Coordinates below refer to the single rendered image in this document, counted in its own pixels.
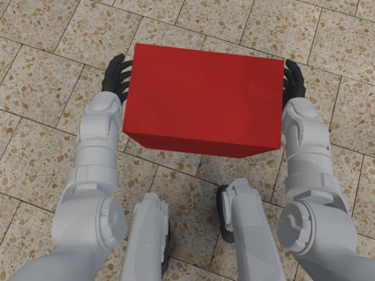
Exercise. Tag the right robot forearm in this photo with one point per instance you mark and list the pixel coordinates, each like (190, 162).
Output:
(310, 170)

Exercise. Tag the left robot thigh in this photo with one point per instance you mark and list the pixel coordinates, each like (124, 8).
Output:
(142, 259)

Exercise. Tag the robot right foot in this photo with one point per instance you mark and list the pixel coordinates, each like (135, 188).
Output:
(227, 235)

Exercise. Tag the carton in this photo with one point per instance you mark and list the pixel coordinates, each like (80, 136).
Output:
(202, 102)

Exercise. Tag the robot left upper arm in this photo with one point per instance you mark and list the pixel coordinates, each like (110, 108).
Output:
(85, 230)

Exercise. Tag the robot right hand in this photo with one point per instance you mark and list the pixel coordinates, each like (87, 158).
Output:
(294, 84)

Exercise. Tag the left robot forearm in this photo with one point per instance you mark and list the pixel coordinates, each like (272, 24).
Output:
(94, 169)

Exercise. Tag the robot right upper arm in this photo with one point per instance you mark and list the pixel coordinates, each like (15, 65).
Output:
(323, 241)

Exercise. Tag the robot left hand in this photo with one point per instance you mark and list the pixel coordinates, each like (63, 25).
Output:
(113, 79)

